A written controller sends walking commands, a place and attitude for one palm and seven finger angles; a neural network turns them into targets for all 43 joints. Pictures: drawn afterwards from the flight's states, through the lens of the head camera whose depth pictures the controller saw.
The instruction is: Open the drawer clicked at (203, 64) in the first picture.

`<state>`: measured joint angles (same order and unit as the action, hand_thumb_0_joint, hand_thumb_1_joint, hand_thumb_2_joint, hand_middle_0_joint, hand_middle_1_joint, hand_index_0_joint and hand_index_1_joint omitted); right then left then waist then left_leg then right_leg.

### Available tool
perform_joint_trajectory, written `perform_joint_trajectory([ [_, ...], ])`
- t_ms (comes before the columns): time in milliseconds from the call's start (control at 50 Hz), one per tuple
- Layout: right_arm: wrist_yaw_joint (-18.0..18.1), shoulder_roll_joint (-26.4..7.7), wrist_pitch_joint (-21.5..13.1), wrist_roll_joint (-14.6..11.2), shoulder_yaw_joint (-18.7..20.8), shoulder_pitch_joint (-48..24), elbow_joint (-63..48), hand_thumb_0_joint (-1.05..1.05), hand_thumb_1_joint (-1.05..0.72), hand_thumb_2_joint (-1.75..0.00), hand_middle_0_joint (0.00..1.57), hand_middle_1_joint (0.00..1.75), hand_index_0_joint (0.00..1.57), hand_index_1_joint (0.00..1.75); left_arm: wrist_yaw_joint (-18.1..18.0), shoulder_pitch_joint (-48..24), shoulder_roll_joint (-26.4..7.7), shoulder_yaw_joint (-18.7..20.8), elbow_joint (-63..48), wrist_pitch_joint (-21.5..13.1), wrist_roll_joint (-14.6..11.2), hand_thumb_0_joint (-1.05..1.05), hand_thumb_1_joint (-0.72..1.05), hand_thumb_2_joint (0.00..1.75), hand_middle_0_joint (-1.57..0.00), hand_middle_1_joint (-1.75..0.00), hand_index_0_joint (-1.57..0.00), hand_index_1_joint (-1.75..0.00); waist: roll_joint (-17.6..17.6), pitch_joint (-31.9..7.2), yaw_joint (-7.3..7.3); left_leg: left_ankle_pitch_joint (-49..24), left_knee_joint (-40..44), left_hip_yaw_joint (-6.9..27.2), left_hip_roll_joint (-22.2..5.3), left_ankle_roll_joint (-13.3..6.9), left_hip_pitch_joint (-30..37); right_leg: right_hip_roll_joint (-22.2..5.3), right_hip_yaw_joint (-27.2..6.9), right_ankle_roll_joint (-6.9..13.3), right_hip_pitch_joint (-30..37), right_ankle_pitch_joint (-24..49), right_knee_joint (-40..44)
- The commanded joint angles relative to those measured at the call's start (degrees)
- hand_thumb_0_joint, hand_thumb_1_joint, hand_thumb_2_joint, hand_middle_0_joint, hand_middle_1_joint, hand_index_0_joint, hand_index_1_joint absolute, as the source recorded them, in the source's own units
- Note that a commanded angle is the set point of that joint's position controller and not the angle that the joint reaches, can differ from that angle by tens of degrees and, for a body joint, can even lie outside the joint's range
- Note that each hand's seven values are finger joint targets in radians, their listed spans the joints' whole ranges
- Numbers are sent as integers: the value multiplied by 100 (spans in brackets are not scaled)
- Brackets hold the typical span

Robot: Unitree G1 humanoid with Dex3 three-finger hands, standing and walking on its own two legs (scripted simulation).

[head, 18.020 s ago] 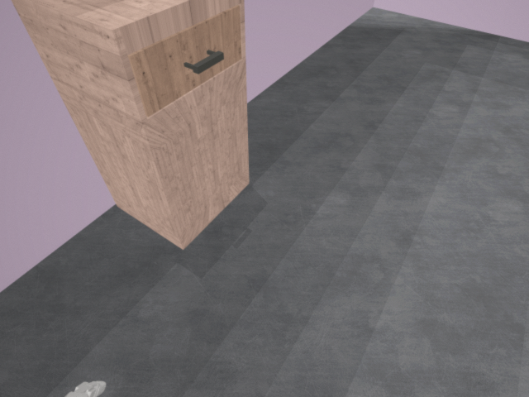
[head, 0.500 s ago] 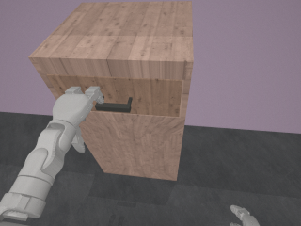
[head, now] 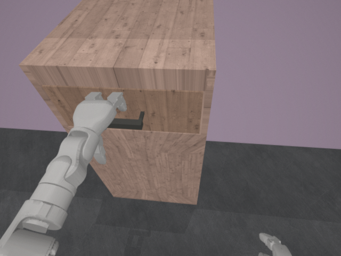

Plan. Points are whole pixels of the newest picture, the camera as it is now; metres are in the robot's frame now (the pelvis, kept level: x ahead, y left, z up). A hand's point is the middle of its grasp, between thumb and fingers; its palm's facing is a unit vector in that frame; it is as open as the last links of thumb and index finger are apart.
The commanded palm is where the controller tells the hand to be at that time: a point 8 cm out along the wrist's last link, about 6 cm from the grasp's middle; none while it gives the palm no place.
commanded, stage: move the hooked fingers above the handle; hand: left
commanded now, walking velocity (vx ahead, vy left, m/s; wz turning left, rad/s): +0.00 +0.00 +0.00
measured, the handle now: (123, 118) +0.48 +0.19 +0.02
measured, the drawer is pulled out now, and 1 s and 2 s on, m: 0.00 0.00 0.00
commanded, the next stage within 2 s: lower the fingers behind the handle in 1.44 s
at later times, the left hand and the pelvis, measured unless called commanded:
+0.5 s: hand (116, 120) +0.43 +0.18 +0.07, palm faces -0.01 -0.04 -1.00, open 13.8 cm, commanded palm +0.40 +0.19 +0.13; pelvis +0.00 +0.00 -0.01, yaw +0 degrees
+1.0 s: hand (116, 117) +0.43 +0.18 +0.08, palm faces +0.01 -0.04 -1.00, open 13.8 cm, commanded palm +0.40 +0.19 +0.14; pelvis -0.01 +0.00 -0.01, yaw +0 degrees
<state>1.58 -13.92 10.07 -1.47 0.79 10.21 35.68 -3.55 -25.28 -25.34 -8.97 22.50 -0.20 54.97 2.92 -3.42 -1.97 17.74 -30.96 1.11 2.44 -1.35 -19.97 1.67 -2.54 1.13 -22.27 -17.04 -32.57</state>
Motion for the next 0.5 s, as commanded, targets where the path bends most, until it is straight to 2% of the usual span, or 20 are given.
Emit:
perform_joint_trajectory([
  [0, 47, -688, -191, 19, 268, -155, -700, 0, -90, -90, 20, 30, 20, 30, -265, -2209, -1328, 864, -874, -13, 78, 0, -50, 30, -30, -120, -30, -120, -437, -1876, 8, -2282, 112, -229, -31, -65, 431, -76, 152, 145, 1158, 2216, 127],
  [20, 52, -676, -195, 20, 281, -148, -719, 0, -90, -90, 20, 30, 20, 30, -269, -2213, -1203, 755, -890, -35, 77, 0, -50, 30, -30, -120, -30, -120, -369, -1927, 20, -2325, 75, -242, -23, -77, 477, -75, 154, 146, 1127, 2259, 114],
  [60, 56, -715, -194, 37, 303, -79, -693, 0, -90, -90, 20, 30, 20, 30, -310, -2316, -1413, 939, -891, -96, 106, 0, -50, 30, -30, -120, -30, -120, -315, -2076, 17, -2463, 26, -231, -25, -67, 489, -57, 125, 156, 1175, 2374, 71],
  [80, 54, -682, -207, 37, 316, -79, -704, 0, -90, -90, 20, 30, 20, 30, -336, -2438, -1327, 841, -1020, -142, 96, 0, -50, 30, -30, -120, -30, -120, -228, -2158, 34, -2504, 2, -236, -23, -74, 540, -76, 114, 149, 1166, 2426, 60],
  [120, 54, -665, -216, 23, 341, -25, -658, 0, -90, -90, 20, 30, 20, 30, -363, -2382, -1076, 672, -765, -139, 86, 0, -50, 30, -30, -120, -30, -120, -310, -1986, 116, -2447, -32, -243, -39, -67, 514, -54, 153, 141, 964, 2341, 57],
  [160, 52, -709, -223, 21, 353, 65, -602, 0, -90, -90, 20, 30, 20, 30, -396, -2598, -1103, 653, -637, -154, 94, 0, -50, 30, -30, -120, -30, -120, -321, -1949, 174, -2357, -44, -247, -37, -63, 484, -45, 157, 149, 888, 2246, 76],
  [180, 58, -705, -232, 23, 370, 88, -602, 0, -90, -90, 20, 30, 20, 30, -422, -2628, -1173, 721, -631, -165, 97, 0, -50, 30, -30, -120, -30, -120, -344, -2027, 138, -2344, -53, -244, -31, -74, 469, -56, 143, 144, 931, 2261, 59],
  [220, 59, -693, -226, 22, 373, 125, -565, 0, -90, -90, 20, 30, 20, 30, -455, -2825, -982, 518, -517, -173, 129, 0, -50, 30, -30, -120, -30, -120, -272, -2020, 213, -2306, -72, -234, -31, -62, 476, -50, 177, 153, 793, 2183, 37],
  [260, 60, -713, -219, 29, 401, 199, -524, 0, -90, -90, 20, 30, 20, 30, -500, -2929, -1055, 587, -369, -181, 176, 0, -50, 30, -30, -120, -30, -120, -332, -2085, 214, -2343, -108, -215, -36, -54, 482, -25, 188, 170, 760, 2121, 14],
  [280, 57, -700, -217, 15, 388, 198, -527, 0, -90, -90, 20, 30, 20, 30, -525, -3080, -929, 435, -295, -169, 177, 0, -50, 30, -30, -120, -30, -120, -233, -2058, 253, -2204, -106, -210, -28, -57, 477, -33, 184, 164, 667, 2006, 24],
  [300, 57, -689, -215, 12, 391, 242, -480, 0, -90, -90, 20, 30, 20, 30, -550, -3258, -820, 338, -109, -157, 186, 0, -50, 30, -30, -120, -30, -120, -288, -1907, 323, -2092, -100, -200, -43, -56, 456, -25, 220, 168, 519, 1874, 45],
  [360, 79, -745, -201, 27, 405, 344, -433, 0, -90, -90, 20, 30, 20, 30, -636, -3485, -1099, 578, 261, -179, 238, 0, -50, 30, -30, -120, -30, -120, -336, -2026, 280, -2020, -111, -212, -19, -62, 345, -21, 200, 184, 585, 1824, 25],
  [380, 82, -728, -198, 27, 398, 377, -427, 0, -90, -90, 20, 30, 20, 30, -679, -3718, -1108, 554, 290, -200, 281, 0, -50, 30, -30, -120, -30, -120, -273, -2129, 296, -2002, -118, -196, -15, -58, 318, -30, 195, 181, 580, 1813, -16],
  [400, 68, -695, -214, 34, 410, 422, -412, 0, -90, -90, 20, 30, 20, 30, -721, -3801, -893, 393, 372, -204, 284, 0, -50, 30, -30, -120, -30, -120, -191, -2156, 321, -2100, -136, -198, -31, -59, 370, -19, 222, 192, 522, 1865, -43],
  [460, 70, -752, -177, 70, 412, 457, -455, 0, -90, -90, 20, 30, 20, 30, -807, -3424, -1488, 1001, 594, -200, 283, 0, -50, 30, -30, -120, -30, -120, -250, -2429, 111, -2232, -129, -242, -9, -59, 206, -25, 169, 203, 931, 2080, -83],
  [480, 70, -727, -167, 49, 391, 422, -466, 0, -90, -90, 20, 30, 20, 30, -814, -3438, -1403, 903, 691, -177, 307, 0, -50, 30, -30, -120, -30, -120, -352, -2282, 164, -2177, -112, -252, -23, -71, 102, -32, 180, 183, 891, 2111, -88],
])
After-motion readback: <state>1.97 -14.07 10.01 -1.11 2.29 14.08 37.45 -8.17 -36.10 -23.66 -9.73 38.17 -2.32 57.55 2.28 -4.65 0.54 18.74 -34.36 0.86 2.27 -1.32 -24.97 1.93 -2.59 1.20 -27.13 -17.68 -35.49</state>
